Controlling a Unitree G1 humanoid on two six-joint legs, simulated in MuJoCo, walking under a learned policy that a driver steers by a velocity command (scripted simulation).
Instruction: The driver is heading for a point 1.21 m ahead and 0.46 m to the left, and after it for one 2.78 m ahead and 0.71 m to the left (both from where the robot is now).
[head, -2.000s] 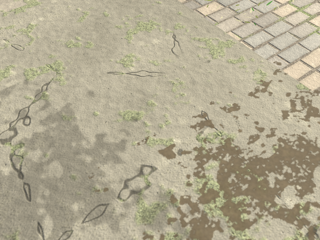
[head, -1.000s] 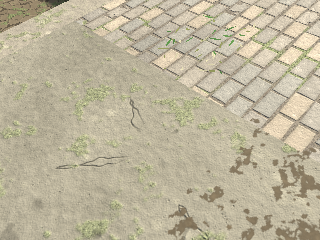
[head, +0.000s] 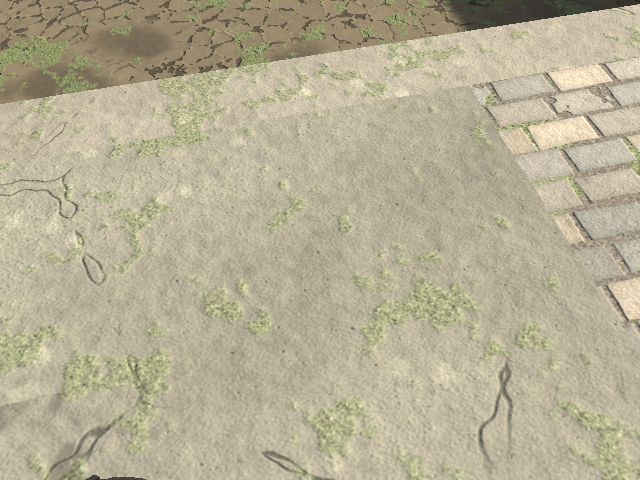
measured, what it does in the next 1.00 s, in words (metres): walks ahead, turning left: left foot, then right foot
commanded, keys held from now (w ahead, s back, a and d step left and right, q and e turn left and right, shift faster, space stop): w+q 0.34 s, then w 0.66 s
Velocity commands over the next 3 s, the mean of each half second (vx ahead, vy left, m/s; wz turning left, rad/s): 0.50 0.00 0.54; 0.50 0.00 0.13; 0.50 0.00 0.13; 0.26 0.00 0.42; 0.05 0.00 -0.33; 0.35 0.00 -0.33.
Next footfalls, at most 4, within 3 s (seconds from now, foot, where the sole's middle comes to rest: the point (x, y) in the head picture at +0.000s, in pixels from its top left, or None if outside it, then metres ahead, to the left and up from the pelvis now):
0.44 left None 0.35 0.15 -0.76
1.00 right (279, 373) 0.71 0.09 -0.76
1.54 left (163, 304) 0.92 0.37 -0.76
2.08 right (191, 239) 1.12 0.32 -0.76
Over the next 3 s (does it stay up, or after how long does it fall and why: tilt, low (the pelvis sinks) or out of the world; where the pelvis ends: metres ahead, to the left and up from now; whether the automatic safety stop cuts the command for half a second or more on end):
stays up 1.10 0.34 0.00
